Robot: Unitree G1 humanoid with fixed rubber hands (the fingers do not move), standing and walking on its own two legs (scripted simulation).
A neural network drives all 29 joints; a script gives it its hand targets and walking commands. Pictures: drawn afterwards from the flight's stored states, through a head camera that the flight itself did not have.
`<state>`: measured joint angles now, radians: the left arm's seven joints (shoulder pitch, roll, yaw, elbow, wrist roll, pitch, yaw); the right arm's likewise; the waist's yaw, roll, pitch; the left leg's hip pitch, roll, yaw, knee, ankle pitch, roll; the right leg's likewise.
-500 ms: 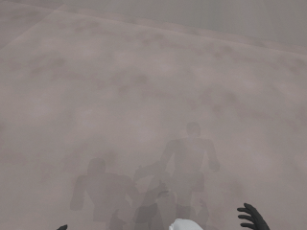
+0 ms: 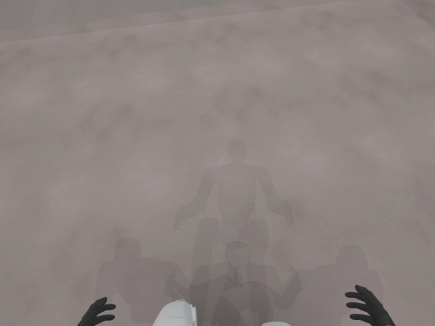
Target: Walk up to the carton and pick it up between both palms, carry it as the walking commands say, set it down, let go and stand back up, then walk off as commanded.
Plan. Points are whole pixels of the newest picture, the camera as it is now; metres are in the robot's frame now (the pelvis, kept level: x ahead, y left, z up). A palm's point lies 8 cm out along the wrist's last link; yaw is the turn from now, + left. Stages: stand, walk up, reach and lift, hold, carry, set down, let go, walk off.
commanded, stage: walk off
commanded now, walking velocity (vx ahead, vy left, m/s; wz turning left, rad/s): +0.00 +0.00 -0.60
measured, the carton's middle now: out of the picture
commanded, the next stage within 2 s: stand in 0.90 s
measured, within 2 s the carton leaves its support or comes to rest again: neither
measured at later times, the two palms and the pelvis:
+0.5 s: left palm (97, 321) +0.14 +0.26 -0.12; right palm out of the picture -0.01 -0.26 -0.10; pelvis -0.03 +0.02 +0.00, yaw -18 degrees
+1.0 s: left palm (135, 315) +0.15 +0.19 -0.12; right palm out of the picture -0.11 -0.28 -0.10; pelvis -0.08 +0.02 -0.01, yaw -33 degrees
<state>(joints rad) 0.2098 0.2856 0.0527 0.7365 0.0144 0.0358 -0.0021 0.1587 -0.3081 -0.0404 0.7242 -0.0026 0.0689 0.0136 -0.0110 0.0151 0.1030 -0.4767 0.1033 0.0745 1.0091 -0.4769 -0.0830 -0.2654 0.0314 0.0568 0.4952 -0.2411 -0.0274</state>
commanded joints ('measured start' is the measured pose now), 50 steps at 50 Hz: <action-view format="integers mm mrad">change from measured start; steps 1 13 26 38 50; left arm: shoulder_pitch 12 36 -26 21 43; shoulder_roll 190 125 85 186 71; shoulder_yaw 54 56 29 47 21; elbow -60 -35 -73 -58 -65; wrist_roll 5 14 -9 -4 -20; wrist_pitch -3 17 6 -13 5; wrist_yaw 2 -29 -43 2 -18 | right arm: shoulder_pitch -47 -34 66 -6 180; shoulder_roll -58 -94 -148 -68 -153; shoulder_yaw -14 -16 -47 -20 -34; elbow -93 -90 -46 -63 -12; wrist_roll -4 -19 -26 -8 -24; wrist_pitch -25 -56 -43 -5 -42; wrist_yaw -16 -50 -24 -17 -39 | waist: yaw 34 48 -15 24 -32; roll -144 104 110 -178 220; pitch -178 -53 -139 -172 -227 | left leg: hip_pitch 5 209 309 -25 426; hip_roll -24 241 256 9 224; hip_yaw -42 -184 79 -49 -323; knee -119 -727 -533 33 -750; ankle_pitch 60 475 504 66 102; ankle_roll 2 187 154 0 110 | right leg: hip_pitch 104 -255 -24 101 -236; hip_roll -248 -50 -55 -268 -5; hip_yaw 235 4 -167 188 117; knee -84 618 106 -121 174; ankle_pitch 503 -184 -140 453 -123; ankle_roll -148 78 90 -145 28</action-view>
